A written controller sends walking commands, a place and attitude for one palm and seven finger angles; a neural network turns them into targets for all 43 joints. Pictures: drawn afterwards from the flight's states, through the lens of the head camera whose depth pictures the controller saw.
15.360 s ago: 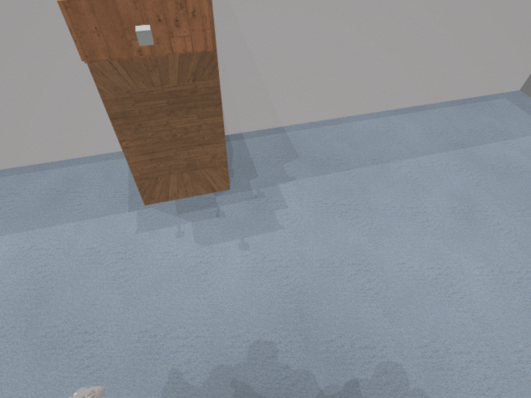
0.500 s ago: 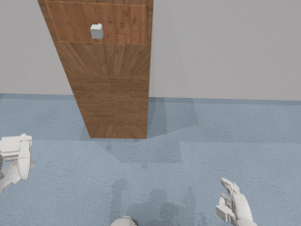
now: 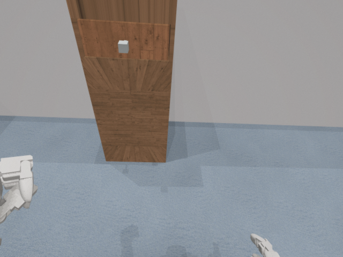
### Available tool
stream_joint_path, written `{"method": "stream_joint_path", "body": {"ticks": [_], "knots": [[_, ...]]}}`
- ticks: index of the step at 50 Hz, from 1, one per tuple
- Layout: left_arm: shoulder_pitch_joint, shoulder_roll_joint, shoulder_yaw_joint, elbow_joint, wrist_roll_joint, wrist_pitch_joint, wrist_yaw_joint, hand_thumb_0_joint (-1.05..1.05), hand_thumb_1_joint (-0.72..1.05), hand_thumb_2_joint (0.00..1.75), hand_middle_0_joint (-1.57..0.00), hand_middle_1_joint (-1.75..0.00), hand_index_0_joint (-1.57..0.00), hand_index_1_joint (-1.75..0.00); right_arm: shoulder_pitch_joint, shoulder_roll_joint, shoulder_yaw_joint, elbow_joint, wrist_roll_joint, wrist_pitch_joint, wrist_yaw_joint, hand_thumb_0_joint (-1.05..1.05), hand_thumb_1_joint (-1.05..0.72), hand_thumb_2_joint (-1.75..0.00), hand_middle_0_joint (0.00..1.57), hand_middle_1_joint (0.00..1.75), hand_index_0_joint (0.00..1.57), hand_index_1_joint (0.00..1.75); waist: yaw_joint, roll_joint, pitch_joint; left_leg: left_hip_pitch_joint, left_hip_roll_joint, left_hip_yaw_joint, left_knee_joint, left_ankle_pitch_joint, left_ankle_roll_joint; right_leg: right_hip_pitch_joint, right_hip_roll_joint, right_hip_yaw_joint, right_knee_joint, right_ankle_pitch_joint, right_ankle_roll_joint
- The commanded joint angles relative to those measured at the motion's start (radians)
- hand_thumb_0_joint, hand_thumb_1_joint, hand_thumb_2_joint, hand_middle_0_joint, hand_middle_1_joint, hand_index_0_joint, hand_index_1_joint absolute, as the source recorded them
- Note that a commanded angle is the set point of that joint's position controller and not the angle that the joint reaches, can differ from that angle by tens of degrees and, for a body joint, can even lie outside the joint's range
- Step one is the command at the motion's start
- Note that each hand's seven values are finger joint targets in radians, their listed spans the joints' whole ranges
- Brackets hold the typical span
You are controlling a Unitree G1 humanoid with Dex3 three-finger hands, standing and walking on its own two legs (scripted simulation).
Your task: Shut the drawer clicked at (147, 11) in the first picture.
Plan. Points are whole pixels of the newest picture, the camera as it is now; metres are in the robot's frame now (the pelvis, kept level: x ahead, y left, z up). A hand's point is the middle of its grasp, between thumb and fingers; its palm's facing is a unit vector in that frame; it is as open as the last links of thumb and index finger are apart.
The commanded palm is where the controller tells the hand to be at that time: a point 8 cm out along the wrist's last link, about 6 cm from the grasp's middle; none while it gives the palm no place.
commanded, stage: stop stepping back and stand still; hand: left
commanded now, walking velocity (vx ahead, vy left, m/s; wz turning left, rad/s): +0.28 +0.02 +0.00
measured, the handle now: (124, 45) +0.91 +0.28 +0.11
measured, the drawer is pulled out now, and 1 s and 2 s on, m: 0.00 0.00 0.00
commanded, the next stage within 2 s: let the arm hang, fingers relaxed in 0.40 s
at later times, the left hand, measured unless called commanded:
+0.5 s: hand (13, 216) +0.13 +0.25 +0.17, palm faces +0.46 -0.80 -0.40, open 3.2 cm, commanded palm none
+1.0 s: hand out of the picture -0.12 +0.23 -0.17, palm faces +0.14 -0.96 -0.25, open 4.4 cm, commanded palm none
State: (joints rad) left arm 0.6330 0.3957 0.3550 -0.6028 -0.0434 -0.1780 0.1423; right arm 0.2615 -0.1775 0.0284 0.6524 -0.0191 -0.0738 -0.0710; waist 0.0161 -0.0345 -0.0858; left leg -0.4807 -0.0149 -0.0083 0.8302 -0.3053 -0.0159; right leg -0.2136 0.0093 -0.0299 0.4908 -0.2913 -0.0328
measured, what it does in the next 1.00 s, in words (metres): steps on the spot: left foot, then left foot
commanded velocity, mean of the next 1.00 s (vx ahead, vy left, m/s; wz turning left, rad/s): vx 0.05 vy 0.00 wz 0.00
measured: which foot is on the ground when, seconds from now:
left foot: up 0.00-0.06, down 0.08-0.26, up 0.28-0.48, down 0.50-1.00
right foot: down 0.00-1.00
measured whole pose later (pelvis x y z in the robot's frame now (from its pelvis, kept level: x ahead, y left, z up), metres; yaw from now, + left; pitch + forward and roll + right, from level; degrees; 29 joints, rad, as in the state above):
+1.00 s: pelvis -0.04 +0.03 +0.00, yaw +6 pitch -1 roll -1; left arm 0.37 0.24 0.03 1.11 0.02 0.03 0.01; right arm 0.32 -0.19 -0.01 1.07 -0.03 0.03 -0.01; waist 0.02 0.00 0.06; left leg -0.27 -0.01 0.00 0.44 -0.15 0.02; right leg -0.22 -0.01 -0.07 0.43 -0.19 -0.01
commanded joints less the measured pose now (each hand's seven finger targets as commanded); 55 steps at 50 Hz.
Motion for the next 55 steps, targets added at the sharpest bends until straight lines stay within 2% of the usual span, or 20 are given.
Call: {"method": "stream_joint_path", "body": {"ticks": [1,2,4,6,11,12,13,14,16,18,22,24,25,29,31,32,36,39,43,55], "knots": [[-0.156,0.108,0.061,-0.086,0.023,-0.056,0.037,0.00,0.90,0.90,-1.40,-1.60,-1.40,-1.60,-0.137,-0.134,-0.047,-0.147,0.006,-0.080,-0.041,0.00,-0.90,-0.90,0.20,0.30,0.20,0.30,-0.040,-0.005,0.118,0.212,0.055,0.036,-0.307,-0.078,0.051,-0.229,-0.215,0.141,-0.187,-0.351,-0.082],[-0.154,0.104,0.054,-0.095,0.023,-0.061,0.037,0.00,0.90,0.90,-1.40,-1.60,-1.40,-1.60,-0.133,-0.141,-0.049,-0.155,0.010,-0.092,-0.050,0.00,-0.90,-0.90,0.20,0.30,0.20,0.30,-0.040,0.048,0.118,0.237,0.061,0.028,-0.427,-0.089,0.057,-0.196,-0.177,0.099,-0.110,-0.298,-0.059],[-0.165,0.128,0.079,-0.176,0.023,-0.089,0.042,0.00,0.90,0.90,-1.40,-1.60,-1.40,-1.60,-0.111,-0.170,-0.056,-0.186,0.012,-0.108,-0.046,0.00,-0.90,-0.90,0.20,0.30,0.20,0.30,-0.035,0.257,0.082,0.293,0.235,-0.263,-0.531,-0.043,0.136,-0.221,-0.024,0.002,0.173,-0.099,0.009],[-0.123,0.145,0.109,-0.165,0.024,-0.098,0.034,0.00,0.90,0.90,-1.40,-1.60,-1.40,-1.60,-0.109,-0.139,-0.050,-0.163,0.003,-0.110,-0.034,0.00,-0.90,-0.90,0.20,0.30,0.20,0.30,-0.050,0.325,0.085,0.185,0.313,-0.428,-0.674,-0.285,0.186,-0.225,-0.011,-0.006,0.352,-0.221,0.027],[-0.013,0.129,0.109,-0.144,0.037,-0.091,0.029,0.00,0.90,0.90,-1.40,-1.60,-1.40,-1.60,-0.129,-0.152,-0.059,-0.179,0.004,-0.103,-0.012,0.00,-0.90,-0.90,0.20,0.30,0.20,0.30,-0.016,0.196,0.101,-0.095,0.176,-0.120,-0.520,-0.331,0.103,0.146,-0.011,-0.041,0.018,-0.129,0.005],[0.011,0.142,0.121,-0.112,0.041,-0.091,0.027,0.00,0.90,0.90,-1.40,-1.60,-1.40,-1.60,-0.128,-0.145,-0.066,-0.186,0.004,-0.090,-0.013,0.00,-0.90,-0.90,0.20,0.30,0.20,0.30,-0.010,0.067,0.106,-0.153,0.089,-0.037,-0.308,-0.287,0.067,0.156,-0.083,0.113,-0.111,-0.222,-0.042],[-0.021,0.154,0.125,-0.110,0.034,-0.089,0.023,0.00,0.90,0.90,-1.40,-1.60,-1.40,-1.60,-0.130,-0.138,-0.075,-0.197,0.005,-0.075,-0.010,0.00,-0.90,-0.90,0.20,0.30,0.20,0.30,-0.015,-0.131,0.119,-0.196,0.009,0.037,0.000,-0.207,0.036,0.063,-0.278,0.440,-0.286,-0.442,-0.137],[-0.082,0.173,0.146,-0.136,0.026,-0.099,0.029,0.00,0.90,0.90,-1.40,-1.60,-1.40,-1.60,-0.126,-0.144,-0.082,-0.188,0.008,-0.079,-0.007,0.00,-0.90,-0.90,0.20,0.30,0.20,0.30,-0.010,-0.177,0.102,-0.195,0.010,0.016,0.232,-0.160,0.028,-0.001,-0.393,0.598,-0.364,-0.468,-0.192],[-0.083,0.159,0.151,-0.095,0.026,-0.117,0.029,0.00,0.90,0.90,-1.40,-1.60,-1.40,-1.60,-0.085,-0.123,-0.066,-0.158,0.000,-0.083,-0.005,0.00,-0.90,-0.90,0.20,0.30,0.20,0.30,-0.045,-0.048,0.073,-0.109,0.064,-0.022,0.275,-0.087,0.020,-0.098,-0.345,0.419,-0.330,-0.417,-0.175],[-0.086,0.133,0.121,-0.071,0.025,-0.115,0.021,0.00,0.90,0.90,-1.40,-1.60,-1.40,-1.60,-0.104,-0.122,-0.060,-0.163,0.006,-0.075,-0.014,0.00,-0.90,-0.90,0.20,0.30,0.20,0.30,-0.046,-0.075,0.095,-0.006,0.080,0.010,0.115,-0.037,0.024,-0.171,-0.283,0.263,-0.305,-0.309,-0.130],[-0.097,0.104,0.082,-0.099,0.030,-0.110,0.033,0.00,0.90,0.90,-1.40,-1.60,-1.40,-1.60,-0.120,-0.119,-0.053,-0.154,0.000,-0.097,-0.032,0.00,-0.90,-0.90,0.20,0.30,0.20,0.30,-0.030,-0.039,0.091,0.245,0.047,0.083,-0.284,0.000,0.048,-0.204,-0.222,0.149,-0.246,-0.282,-0.081],[-0.117,0.111,0.081,-0.141,0.029,-0.120,0.036,0.00,0.90,0.90,-1.40,-1.60,-1.40,-1.60,-0.109,-0.141,-0.059,-0.162,-0.002,-0.108,-0.034,0.00,-0.90,-0.90,0.20,0.30,0.20,0.30,-0.027,0.069,0.093,0.292,0.096,-0.001,-0.430,-0.054,0.070,-0.186,-0.158,0.127,-0.140,-0.240,-0.031],[-0.162,-0.059,-0.254,0.667,0.114,0.094,-0.115,0.00,0.90,0.90,-1.40,-1.60,-1.40,-1.60,-0.032,-0.320,-0.115,0.071,-0.015,-0.090,0.090,0.00,-0.90,-0.90,0.20,0.30,0.20,0.30,-0.089,0.201,0.159,0.195,0.196,-0.179,-0.297,0.262,0.110,-0.327,-0.137,0.008,0.172,0.064,0.016],[-0.223,-0.111,-0.254,0.806,0.085,0.185,-0.140,0.00,0.90,0.90,-1.24,-1.43,-1.24,-1.43,-0.071,-0.200,-0.066,-0.004,-0.023,0.017,0.066,0.00,-0.90,-0.90,0.20,0.30,0.20,0.30,-0.011,0.027,0.011,-0.005,0.233,-0.261,-0.411,0.186,0.150,-0.045,-0.033,-0.001,0.218,-0.119,0.035],[-0.251,-0.055,-0.258,0.958,0.090,0.177,-0.139,0.00,0.90,0.90,-1.16,-1.34,-1.16,-1.34,-0.090,-0.162,-0.057,0.025,-0.012,0.030,0.063,0.00,-0.90,-0.90,0.20,0.30,0.20,0.30,0.012,-0.220,0.024,0.008,0.082,-0.076,-0.266,0.102,0.064,0.015,-0.137,0.135,-0.028,0.062,-0.002],[-0.307,-0.014,-0.264,1.034,0.086,0.176,-0.140,0.00,0.90,0.90,-1.12,-1.30,-1.12,-1.30,-0.062,-0.161,-0.061,0.052,-0.005,0.047,0.067,0.00,-0.90,-0.90,0.20,0.30,0.20,0.30,-0.023,-0.231,0.073,0.110,0.025,-0.022,-0.207,0.013,0.032,-0.135,-0.223,0.206,-0.140,-0.027,-0.060],[-0.420,-0.035,-0.301,1.287,0.070,0.178,-0.129,0.00,0.90,0.90,-0.96,-1.12,-0.96,-1.12,0.005,-0.106,-0.046,0.179,-0.012,0.083,0.072,0.00,-0.90,-0.90,0.20,0.30,0.20,0.30,-0.065,0.020,0.143,0.275,0.052,-0.016,-0.263,0.116,0.021,-0.251,-0.177,0.152,-0.163,-0.111,-0.067],[-0.342,-0.079,-0.308,1.438,0.057,0.179,-0.122,0.00,0.90,0.90,-0.84,-0.99,-0.84,-0.99,-0.014,-0.115,-0.041,0.235,-0.014,0.076,0.062,0.00,-0.90,-0.90,0.20,0.30,0.20,0.30,-0.018,0.269,0.124,0.154,0.121,-0.128,-0.478,0.014,0.046,-0.062,-0.084,0.071,-0.102,-0.065,-0.013],[-0.292,-0.074,-0.306,1.571,0.062,0.177,-0.127,0.00,0.90,0.90,-0.68,-0.82,-0.68,-0.82,0.015,-0.123,-0.058,0.290,-0.008,0.077,0.052,0.00,-0.90,-0.90,0.20,0.30,0.20,0.30,-0.003,0.127,0.098,0.138,0.120,-0.131,-0.541,-0.112,0.054,0.030,-0.082,0.054,-0.131,-0.038,-0.018],[-0.284,-0.068,-0.322,1.730,0.058,0.172,-0.118,0.00,0.90,0.90,-0.20,-0.30,-0.20,-0.30,0.079,-0.126,-0.063,0.423,0.002,0.079,0.044,0.00,-0.90,-0.90,0.20,0.30,0.20,0.30,-0.018,0.047,0.168,0.237,0.114,-0.092,-0.540,-0.027,0.054,-0.045,-0.107,0.053,-0.177,-0.064,-0.022]]}}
